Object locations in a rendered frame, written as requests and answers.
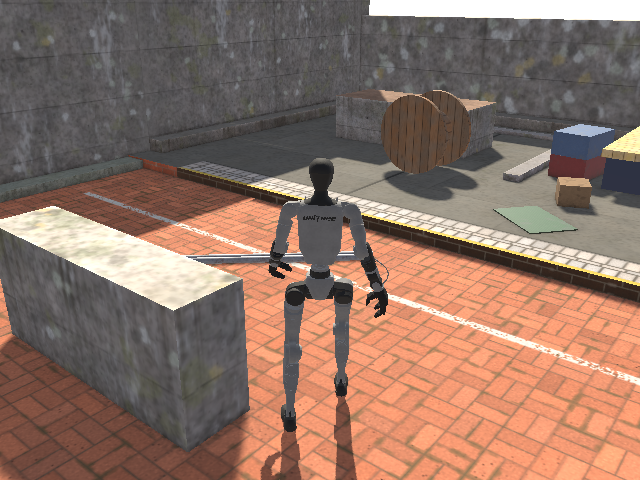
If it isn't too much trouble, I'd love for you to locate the right robot hand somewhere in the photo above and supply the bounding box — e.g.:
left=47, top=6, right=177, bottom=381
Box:
left=366, top=288, right=388, bottom=318

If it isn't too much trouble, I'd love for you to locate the left robot upper arm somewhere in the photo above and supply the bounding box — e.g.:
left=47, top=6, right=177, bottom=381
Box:
left=273, top=200, right=301, bottom=254

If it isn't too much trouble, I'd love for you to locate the robot left shin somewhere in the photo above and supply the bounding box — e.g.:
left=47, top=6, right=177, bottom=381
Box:
left=283, top=344, right=299, bottom=417

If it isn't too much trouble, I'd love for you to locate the left robot hand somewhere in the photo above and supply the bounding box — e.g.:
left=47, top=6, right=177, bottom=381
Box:
left=268, top=262, right=292, bottom=279

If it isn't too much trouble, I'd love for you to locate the robot right forearm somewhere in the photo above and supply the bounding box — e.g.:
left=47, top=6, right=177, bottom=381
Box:
left=360, top=242, right=384, bottom=292

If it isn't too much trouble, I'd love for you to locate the right robot upper arm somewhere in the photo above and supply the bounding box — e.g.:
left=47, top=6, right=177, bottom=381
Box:
left=341, top=201, right=369, bottom=259

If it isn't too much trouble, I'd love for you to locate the robot right shin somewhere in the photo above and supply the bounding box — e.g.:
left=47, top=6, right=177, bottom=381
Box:
left=335, top=322, right=349, bottom=384

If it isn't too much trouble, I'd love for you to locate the robot shin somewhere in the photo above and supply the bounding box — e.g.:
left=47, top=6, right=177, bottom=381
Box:
left=335, top=322, right=349, bottom=384
left=283, top=344, right=299, bottom=417

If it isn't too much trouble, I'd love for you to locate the robot left forearm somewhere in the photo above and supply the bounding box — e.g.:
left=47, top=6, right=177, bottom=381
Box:
left=269, top=238, right=284, bottom=268

